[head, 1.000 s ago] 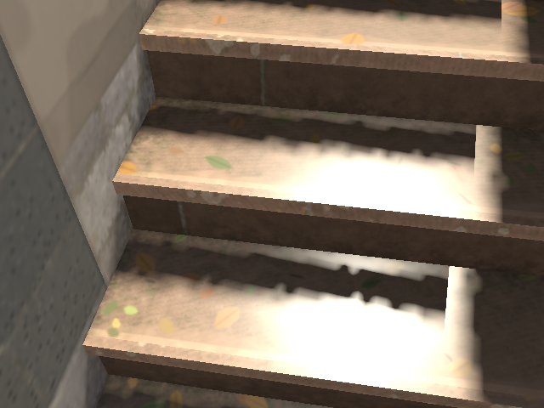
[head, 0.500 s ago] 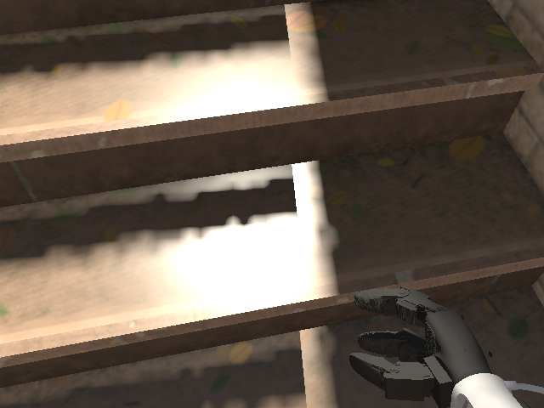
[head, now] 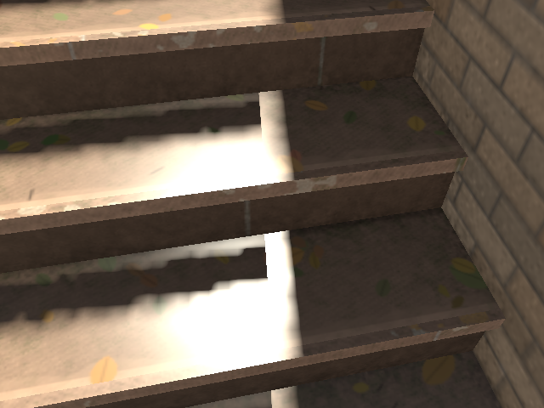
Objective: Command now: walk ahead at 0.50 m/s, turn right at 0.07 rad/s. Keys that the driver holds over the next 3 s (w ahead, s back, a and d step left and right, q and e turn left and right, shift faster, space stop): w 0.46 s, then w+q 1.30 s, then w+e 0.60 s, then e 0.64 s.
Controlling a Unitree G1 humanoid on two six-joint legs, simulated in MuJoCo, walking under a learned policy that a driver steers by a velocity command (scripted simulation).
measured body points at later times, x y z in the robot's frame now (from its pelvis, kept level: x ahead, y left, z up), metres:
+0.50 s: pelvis +0.29 +0.04 +0.17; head +0.28 +0.05 +0.62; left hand +0.49 +0.25 +0.09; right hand +0.30 -0.19 +0.02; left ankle +0.28 +0.12 -0.53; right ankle +0.28 -0.11 -0.28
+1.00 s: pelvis +0.59 +0.01 +0.37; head +0.59 +0.01 +0.82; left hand +0.50 +0.22 +0.21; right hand +0.75 -0.19 +0.23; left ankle +0.58 +0.14 -0.09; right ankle +0.62 -0.10 -0.36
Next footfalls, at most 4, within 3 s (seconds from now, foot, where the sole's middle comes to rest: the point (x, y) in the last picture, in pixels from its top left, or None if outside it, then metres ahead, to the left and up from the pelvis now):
0.26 left None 0.32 0.12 -0.57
0.74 right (334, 279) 0.65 -0.10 -0.39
1.22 left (187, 156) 0.82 0.20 -0.22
1.68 right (240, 1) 1.13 0.10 -0.04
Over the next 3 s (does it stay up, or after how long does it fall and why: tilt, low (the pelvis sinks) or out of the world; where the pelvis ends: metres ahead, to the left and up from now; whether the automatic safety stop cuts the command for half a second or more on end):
stays up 1.27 0.41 0.89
